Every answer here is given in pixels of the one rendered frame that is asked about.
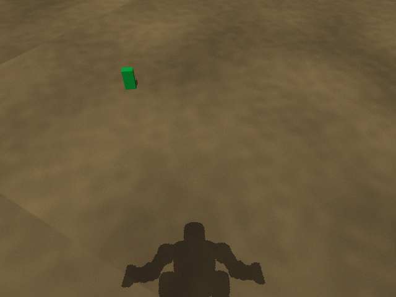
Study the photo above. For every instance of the carton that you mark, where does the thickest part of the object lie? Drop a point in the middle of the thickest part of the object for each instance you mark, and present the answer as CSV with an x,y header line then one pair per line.
x,y
128,78

